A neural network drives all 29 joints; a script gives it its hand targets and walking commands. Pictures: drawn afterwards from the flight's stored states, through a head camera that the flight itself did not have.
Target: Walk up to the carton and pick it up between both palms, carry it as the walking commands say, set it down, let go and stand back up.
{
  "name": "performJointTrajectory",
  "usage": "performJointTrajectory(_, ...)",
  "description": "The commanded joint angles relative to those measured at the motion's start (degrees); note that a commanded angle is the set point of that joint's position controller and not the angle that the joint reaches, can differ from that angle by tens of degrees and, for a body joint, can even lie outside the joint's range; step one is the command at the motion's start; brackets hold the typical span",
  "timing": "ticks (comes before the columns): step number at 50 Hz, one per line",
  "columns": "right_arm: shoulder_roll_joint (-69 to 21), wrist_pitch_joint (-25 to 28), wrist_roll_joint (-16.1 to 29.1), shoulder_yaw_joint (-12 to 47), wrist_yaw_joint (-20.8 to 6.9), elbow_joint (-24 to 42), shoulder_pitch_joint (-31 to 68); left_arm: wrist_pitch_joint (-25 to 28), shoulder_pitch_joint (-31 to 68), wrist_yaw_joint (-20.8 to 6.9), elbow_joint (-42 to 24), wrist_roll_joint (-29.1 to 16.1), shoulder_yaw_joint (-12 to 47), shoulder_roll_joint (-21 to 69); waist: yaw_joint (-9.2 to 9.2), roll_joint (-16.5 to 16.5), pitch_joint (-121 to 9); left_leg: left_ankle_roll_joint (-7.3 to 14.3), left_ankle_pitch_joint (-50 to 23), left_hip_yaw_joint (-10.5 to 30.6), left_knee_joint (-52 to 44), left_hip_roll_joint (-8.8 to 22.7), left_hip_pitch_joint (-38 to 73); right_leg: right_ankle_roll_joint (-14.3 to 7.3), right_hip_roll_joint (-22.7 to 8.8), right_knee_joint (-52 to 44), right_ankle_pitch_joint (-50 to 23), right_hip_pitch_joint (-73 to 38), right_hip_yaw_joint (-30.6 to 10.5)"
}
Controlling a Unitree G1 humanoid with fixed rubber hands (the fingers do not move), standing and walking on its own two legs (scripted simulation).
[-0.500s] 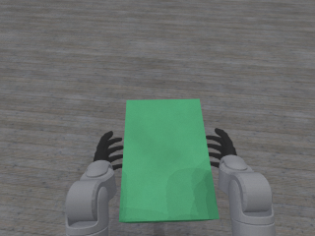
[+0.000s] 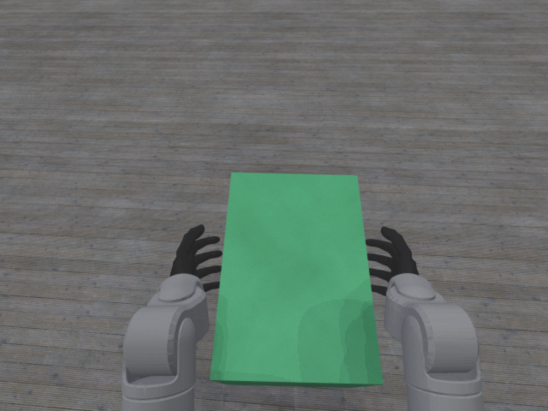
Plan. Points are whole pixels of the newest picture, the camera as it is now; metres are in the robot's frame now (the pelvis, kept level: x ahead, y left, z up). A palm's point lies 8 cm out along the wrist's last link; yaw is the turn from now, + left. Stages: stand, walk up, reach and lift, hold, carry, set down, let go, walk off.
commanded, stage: carry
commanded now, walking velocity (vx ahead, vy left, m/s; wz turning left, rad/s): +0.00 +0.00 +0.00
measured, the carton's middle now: (291, 281) +0.33 +0.00 +0.01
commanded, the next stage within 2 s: none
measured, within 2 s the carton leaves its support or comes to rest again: neither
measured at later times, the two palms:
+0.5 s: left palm (188, 255) +0.34 +0.15 +0.07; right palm (381, 282) +0.29 -0.12 +0.07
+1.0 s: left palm (217, 256) +0.34 +0.10 +0.07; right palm (409, 346) +0.21 -0.14 +0.06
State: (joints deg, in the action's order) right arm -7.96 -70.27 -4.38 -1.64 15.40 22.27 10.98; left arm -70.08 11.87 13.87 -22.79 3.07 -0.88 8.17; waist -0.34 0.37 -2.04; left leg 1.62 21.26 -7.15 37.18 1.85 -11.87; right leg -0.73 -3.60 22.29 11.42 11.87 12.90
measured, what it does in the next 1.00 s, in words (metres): steps to the left, turning right: left foot, then right foot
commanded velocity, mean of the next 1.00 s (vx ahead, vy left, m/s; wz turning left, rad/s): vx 0.00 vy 0.20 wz -0.60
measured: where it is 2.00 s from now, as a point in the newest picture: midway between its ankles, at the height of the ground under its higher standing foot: outside the picture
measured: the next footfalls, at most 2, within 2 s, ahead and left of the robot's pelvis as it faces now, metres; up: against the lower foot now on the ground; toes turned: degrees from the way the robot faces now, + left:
left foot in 0.10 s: +0.09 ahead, +0.13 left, +0.00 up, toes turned +0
right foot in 0.80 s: +0.05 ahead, -0.04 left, +0.00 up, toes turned -31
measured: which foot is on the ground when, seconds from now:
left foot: up 0.00-0.08, down 0.10-0.80, up 0.82-1.00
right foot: down 0.00-0.44, up 0.46-0.78, down 0.80-1.00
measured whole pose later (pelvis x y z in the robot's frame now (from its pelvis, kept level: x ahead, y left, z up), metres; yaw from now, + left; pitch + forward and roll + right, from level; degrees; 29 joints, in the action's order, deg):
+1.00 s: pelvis +0.04 +0.11 -0.01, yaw -27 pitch +3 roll +2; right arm -7.7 -71.5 -4.2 -0.6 14.7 22.9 8.9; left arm -70.7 8.3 12.1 -24.9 3.5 -0.7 7.7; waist 0.6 0.2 0.6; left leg -1.9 24.8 -1.9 53.7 1.8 -28.0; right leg 0.3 -3.9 32.6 13.5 22.0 2.4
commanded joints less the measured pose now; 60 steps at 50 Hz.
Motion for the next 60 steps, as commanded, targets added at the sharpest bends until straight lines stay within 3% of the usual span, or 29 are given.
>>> performJointTrajectory(1, -55.56, 1.27, 21.91, 34.68, -15.06, 5.02, 20.64, 1.57, 16.32, -14.96, -2.57, -20.84, 31.78, 54.47, -0.88, 9.33, -18.36, -0.98, 7.9, 1.75, -0.8, -1.72, -17.66, -7.55, -15.13, 5.99, -71.53, -30.99, -13.59)
performJointTrajectory(6, -60.15, 2.43, 21.97, 36.12, -16.25, 7.59, 23.12, 2.92, 19.58, -15.71, -5.46, -21.27, 33.15, 57.55, 0.42, 7.43, -21.34, 0.51, -26.56, 2.15, -14.96, 1.68, 4.36, -0.64, -9.46, 9.83, -36.95, -9.02, -8.2)
performJointTrajectory(7, -60.31, 2.7, 25.42, 36.3, -14.99, 16.54, 27.24, 2.72, 24.57, -14.57, -16.46, -25.34, 34.98, 57.72, 0.13, 0.77, -22.8, 2.1, -47.03, 7.03, -8.45, 7.75, 8.94, 1.75, -7.9, 12.76, -24.82, -4.14, -7.33)
performJointTrajectory(8, -58.67, 1.74, 21.86, 34.36, -15.31, 7.05, 22.42, 1.48, 19.43, -14.81, -6.79, -21.6, 33.06, 56.2, 0.0, -3.63, -23.05, 4.0, -56.62, 7.5, -6.82, 10.64, 12.37, 2.62, -6.35, 14.17, -14.9, 0.03, -6.83)
performJointTrajectory(9, -58.04, 1.66, 21.58, 34.08, -15.24, 5.84, 21.25, 1.38, 19.08, -14.78, -6.95, -21.57, 32.85, 55.22, -0.02, -5.4, -22.45, 4.68, -61.78, 7.35, -6.52, 11.89, 14.23, 3.07, -5.52, 13.31, -8.89, 2.34, -6.28)
performJointTrajectory(11, -57.81, 1.75, 21.48, 33.98, -14.95, 6.02, 20.75, 1.24, 20.04, -14.87, -8.04, -22.14, 32.84, 54.68, -0.05, -5.36, -20.3, 4.05, -61.71, 4.58, -5.39, 11.75, 12.78, 3.11, -5.63, 9.78, -8.3, 1.68, -6.07)
performJointTrajectory(13, -57.95, 2.01, 21.36, 34.16, -14.88, 6.87, 20.42, 1.4, 19.38, -14.99, -7.8, -22.17, 32.71, 55.18, -0.11, -0.83, -19.41, 1.91, -51.61, 0.6, -0.96, 8.92, 4.09, 1.43, -7.98, 9.36, -26.4, -6.03, -9.48)
performJointTrajectory(15, -58.33, 2.23, 21.56, 34.61, -14.88, 8.03, 20.8, 1.69, 17.81, -15.03, -7.59, -22.23, 32.59, 55.7, -0.64, 7.29, -20.33, -0.29, -26.37, -1.3, 3.72, 4.64, -8.15, -2.13, -13.48, 11.28, -55.14, -16.07, -16.67)
performJointTrajectory(16, -58.7, 2.33, 21.92, 34.82, -14.9, 8.54, 21.05, 1.89, 17.9, -14.98, -8.04, -22.28, 32.67, 55.7, -0.82, 11.46, -19.09, -1.25, -2.91, -1.19, 3.93, 0.95, -14.08, -4.44, -15.76, 9.84, -65.04, -19.28, -20.79)
performJointTrajectory(17, -58.4, 2.41, 22.34, 35.02, -14.95, 8.8, 21.37, 2.07, 17.65, -14.88, -8.47, -22.15, 32.48, 55.38, -1.23, 12.39, -18.29, -2.18, 4.61, 0.56, 3.15, -0.62, -17.46, -6.13, -16.94, 8.91, -67.69, -21.62, -23.51)
performJointTrajectory(19, -58.44, 2.78, 22.69, 35.13, -15.19, 9.34, 21.15, 2.4, 18.08, -14.61, -10.03, -21.86, 32.95, 55.53, -1.04, 10.36, -19.22, -2.61, 0.3, 1.73, -1.72, -0.18, -13.85, -5.35, -16.62, 9.59, -60.21, -19.9, -22.48)
performJointTrajectory(21, -59.34, 2.9, 22.13, 34.95, -15.38, 9.65, 19.63, 2.5, 18.83, -14.43, -11.74, -21.71, 33.74, 56.06, 0.59, 7.81, -21.46, -1.67, -18.01, 0.16, -13.43, 1.78, 1.77, -0.38, -11.32, 15.2, -42.7, -9.34, -14.64)
performJointTrajectory(22, -59.2, 2.87, 21.79, 34.41, -15.36, 9.9, 19.44, 2.31, 17.98, -14.33, -12.5, -21.74, 34.21, 55.68, 0.65, 0.73, -23.43, 1.3, -42.8, 3.62, -12.45, 8.36, 13.79, 2.72, -7.08, 21.33, -20.29, 1.48, -9.61)
performJointTrajectory(23, -59.7, 3.01, 21.5, 33.46, -15.37, 9.31, 18.74, 1.85, 20.0, -14.44, -13.98, -21.95, 35.21, 55.55, 1.05, -14.21, -23.4, 7.33, -64.81, 13.37, -10.53, 17.76, 20.59, 4.4, -0.43, 28.42, 21.18, 14.0, -5.8)
performJointTrajectory(24, -59.6, 2.79, 21.84, 33.25, -15.46, 9.66, 18.47, 1.38, 18.34, -14.41, -11.58, -21.57, 34.83, 56.25, 0.84, -13.78, -23.74, 9.89, -67.43, 13.63, -9.36, 19.88, 22.08, 3.34, 0.23, 34.48, 31.21, 17.68, -8.19)
performJointTrajectory(27, -59.11, 2.83, 20.74, 32.86, -15.58, 8.83, 17.61, 1.47, 18.3, -15.19, -10.08, -22.34, 34.75, 56.78, 0.87, -5.22, -18.6, 9.35, -54.64, 8.31, -11.31, 18.22, 16.5, 2.46, -1.13, 37.68, 23.16, 19.98, -9.63)
performJointTrajectory(36, -57.33, 2.27, 20.36, 32.42, -15.19, 9.96, 18.85, 0.48, 17.28, -14.81, -9.64, -21.53, 33.45, 55.43, 0.68, -7.77, -17.89, 9.52, -43.5, -0.49, -10.1, 17.47, 13.03, 0.72, -0.49, 23.0, 16.08, 14.28, -5.31)
performJointTrajectory(39, -57.11, 1.61, 20.21, 32.95, -14.94, 8.87, 18.61, -0.02, 16.51, -15.03, -8.52, -21.14, 32.16, 55.19, -0.41, -5.45, -18.29, 6.28, -41.85, -3.8, -3.44, 15.16, 8.92, -0.24, -1.58, 8.38, 5.45, 6.03, -4.91)
performJointTrajectory(40, -56.86, 1.48, 20.49, 33.03, -14.91, 8.67, 19.44, -0.07, 15.96, -15.15, -7.92, -21.09, 31.61, 55.52, -1.53, -2.16, -18.64, 3.42, -38.9, -4.33, 2.14, 13.34, -0.44, -1.92, -5.86, 4.15, -4.43, -3.47, -11.49)
performJointTrajectory(41, -55.78, 0.92, 20.47, 33.32, -15.0, 8.46, 19.85, 0.0, 13.84, -15.07, -5.8, -20.42, 30.53, 54.75, -1.94, 9.33, -18.67, -0.98, -16.34, -5.0, 10.09, 7.79, -14.2, -7.49, -17.52, 5.17, -36.08, -12.25, -28.47)
performJointTrajectory(42, -56.2, 0.69, 20.98, 33.99, -15.19, 8.01, 21.03, 0.15, 12.51, -15.08, -4.51, -19.95, 30.1, 54.61, -1.62, 15.11, -17.74, -2.88, 12.67, -1.15, 16.6, 1.6, -21.08, -11.33, -21.13, 3.37, -47.99, -13.99, -37.42)
performJointTrajectory(45, -60.12, 1.92, 22.36, 35.42, -15.92, 8.99, 24.22, 1.42, 17.44, -15.84, -7.53, -20.42, 30.96, 57.42, -0.46, 6.41, -16.39, -3.82, 7.16, 8.51, 22.96, 2.89, -22.84, -8.89, -18.89, 1.0, -29.11, -9.65, -30.99)
performJointTrajectory(47, -63.17, 2.59, 22.39, 35.69, -15.94, 10.29, 23.63, 2.04, 19.69, -16.08, -11.02, -20.51, 31.06, 59.15, -0.43, 7.29, -17.37, -3.9, 2.85, 6.66, 19.61, 0.91, -21.48, -7.12, -15.21, 1.87, -28.72, -9.01, -25.62)
performJointTrajectory(51, -62.19, 2.63, 22.14, 35.8, -15.17, 12.7, 21.97, 1.92, 16.32, -15.85, -12.17, -19.48, 30.31, 56.99, -0.75, 10.65, -20.36, -3.73, 3.09, 4.65, 12.34, -1.17, -17.45, -5.72, -14.18, 2.49, -29.02, -8.34, -25.11)
performJointTrajectory(56, -59.77, 1.13, 21.15, 34.91, -14.75, 10.86, 18.3, 0.66, 13.53, -15.26, -11.31, -17.84, 30.23, 53.52, 0.15, 12.62, -20.85, -2.94, -2.25, -0.59, -11.98, -2.55, -2.07, -2.13, -9.86, 4.89, -14.86, 0.85, -22.3)
performJointTrajectory(57, -59.51, 0.77, 20.88, 34.7, -14.75, 10.29, 17.77, 0.4, 13.83, -15.11, -11.24, -17.69, 30.46, 53.19, 0.52, 10.05, -21.35, -2.54, -3.9, 0.56, -17.24, -0.15, 4.53, -0.8, -7.87, 8.01, -9.11, 5.64, -20.6)
performJointTrajectory(58, -58.78, 0.31, 20.48, 34.5, -14.84, 9.45, 17.52, 0.03, 13.65, -14.93, -10.41, -17.5, 30.56, 53.0, 0.76, 2.68, -19.93, -0.69, -6.31, 7.75, -21.16, 8.41, 9.88, 0.65, -4.39, 15.64, 1.82, 13.42, -16.75)
performJointTrajectory(59, -57.76, 0.42, 20.15, 33.0, -14.98, 9.19, 17.06, -0.72, 14.94, -15.06, -11.47, -17.61, 31.85, 52.66, 1.02, -15.71, -17.18, 7.09, -14.81, 23.26, -21.47, 23.44, 7.45, 3.36, 3.54, 28.6, 22.2, 25.92, -9.83)
performJointTrajectory(60, -58.46, 0.32, 20.39, 32.42, -15.16, 9.9, 17.89, -1.02, 16.01, -15.26, -9.98, -17.81, 31.97, 54.6, 0.62, -14.46, -17.24, 9.45, -21.13, 19.37, -18.71, 24.28, 3.67, 2.63, 2.35, 42.87, 27.18, 24.07, -11.24)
